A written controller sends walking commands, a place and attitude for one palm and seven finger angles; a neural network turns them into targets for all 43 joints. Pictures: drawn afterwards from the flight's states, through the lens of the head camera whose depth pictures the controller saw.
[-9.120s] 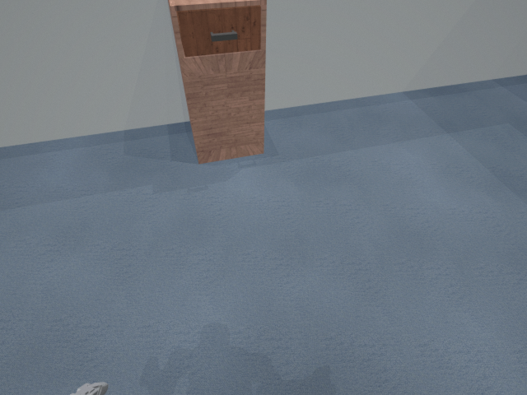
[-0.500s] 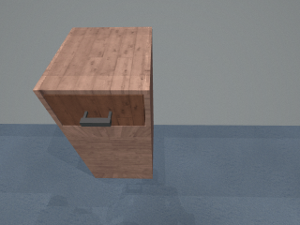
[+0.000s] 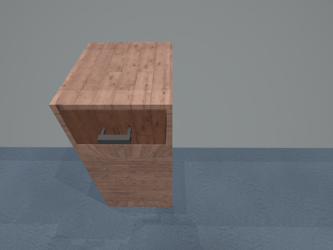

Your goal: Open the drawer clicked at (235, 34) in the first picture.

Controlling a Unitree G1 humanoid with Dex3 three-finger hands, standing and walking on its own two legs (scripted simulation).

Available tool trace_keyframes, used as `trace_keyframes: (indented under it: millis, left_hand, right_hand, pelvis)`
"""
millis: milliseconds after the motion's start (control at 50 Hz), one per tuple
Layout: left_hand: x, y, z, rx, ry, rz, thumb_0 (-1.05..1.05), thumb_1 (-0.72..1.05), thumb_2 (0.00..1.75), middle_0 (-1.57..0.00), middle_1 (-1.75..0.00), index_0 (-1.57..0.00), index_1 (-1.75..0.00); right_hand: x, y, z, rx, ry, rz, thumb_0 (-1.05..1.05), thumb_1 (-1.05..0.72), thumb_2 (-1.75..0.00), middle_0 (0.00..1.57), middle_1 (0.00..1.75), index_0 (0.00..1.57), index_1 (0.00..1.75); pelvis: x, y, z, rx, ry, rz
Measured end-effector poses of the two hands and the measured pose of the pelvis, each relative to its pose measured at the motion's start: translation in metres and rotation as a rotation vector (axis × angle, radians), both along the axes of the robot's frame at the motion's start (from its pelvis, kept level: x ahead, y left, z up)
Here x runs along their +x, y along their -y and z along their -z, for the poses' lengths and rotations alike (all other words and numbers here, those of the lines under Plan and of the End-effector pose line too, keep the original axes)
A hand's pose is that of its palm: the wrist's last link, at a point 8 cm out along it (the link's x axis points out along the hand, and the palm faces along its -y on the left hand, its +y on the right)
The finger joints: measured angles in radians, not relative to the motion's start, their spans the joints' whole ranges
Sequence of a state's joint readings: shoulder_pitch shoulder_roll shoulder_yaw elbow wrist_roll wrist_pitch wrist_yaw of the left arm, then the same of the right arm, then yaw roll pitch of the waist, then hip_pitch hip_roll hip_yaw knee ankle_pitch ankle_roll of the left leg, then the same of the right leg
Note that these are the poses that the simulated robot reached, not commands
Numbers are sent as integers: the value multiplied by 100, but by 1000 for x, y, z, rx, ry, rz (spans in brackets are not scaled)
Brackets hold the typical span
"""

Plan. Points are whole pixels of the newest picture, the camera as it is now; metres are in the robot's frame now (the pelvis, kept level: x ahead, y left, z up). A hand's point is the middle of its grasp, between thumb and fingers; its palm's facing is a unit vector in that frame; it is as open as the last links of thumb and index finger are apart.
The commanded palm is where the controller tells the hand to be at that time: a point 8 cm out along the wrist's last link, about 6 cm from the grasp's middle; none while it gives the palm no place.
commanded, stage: come to a stop and stand still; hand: left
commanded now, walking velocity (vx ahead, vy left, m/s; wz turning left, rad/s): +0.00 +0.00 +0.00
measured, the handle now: (115, 134) +0.49 +0.21 -0.05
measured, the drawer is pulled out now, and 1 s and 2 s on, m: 0.00 0.00 0.00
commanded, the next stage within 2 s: look again from close up in 0.32 s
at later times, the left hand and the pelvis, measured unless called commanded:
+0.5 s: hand out of the picture +0.00 +0.18 -0.17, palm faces +0.00 -0.99 -0.17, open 7.3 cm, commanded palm none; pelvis +0.01 +0.01 +0.01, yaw -1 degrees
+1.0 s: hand out of the picture +0.01 +0.16 -0.17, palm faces +0.01 -0.98 -0.18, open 7.3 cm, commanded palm none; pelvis +0.02 +0.00 +0.01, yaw -1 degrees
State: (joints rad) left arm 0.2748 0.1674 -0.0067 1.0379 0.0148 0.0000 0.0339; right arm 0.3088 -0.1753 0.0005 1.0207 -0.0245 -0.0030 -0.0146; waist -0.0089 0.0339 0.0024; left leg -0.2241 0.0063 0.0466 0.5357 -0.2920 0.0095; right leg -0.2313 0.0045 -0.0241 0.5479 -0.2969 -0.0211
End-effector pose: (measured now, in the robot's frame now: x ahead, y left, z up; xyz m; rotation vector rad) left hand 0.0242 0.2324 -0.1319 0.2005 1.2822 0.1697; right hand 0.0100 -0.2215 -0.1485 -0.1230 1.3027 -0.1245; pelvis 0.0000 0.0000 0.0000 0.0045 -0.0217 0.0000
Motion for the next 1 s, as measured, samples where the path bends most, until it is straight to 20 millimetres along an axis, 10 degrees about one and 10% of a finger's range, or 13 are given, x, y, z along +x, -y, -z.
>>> trace_keyframes:
  millis: [360, 1000]
  left_hand:
    - [-30, 1, 7, -63, -124, -16, 0, 91, 89, -20, -30, -20, -30]
    - [-16, 18, 5, -63, -120, -24, 0, 91, 89, -20, -30, -20, -30]
  right_hand:
    - [-12, -19, -7, -9, -82, -1, 1, -91, -90, 20, 30, 20, 30]
    - [-5, -15, -5, 9, -105, 16, 1, -91, -90, 20, 30, 20, 30]
  pelvis:
    - [7, -15, -5, 5, -15, 13]
    - [20, -2, -8, 9, -4, 13]
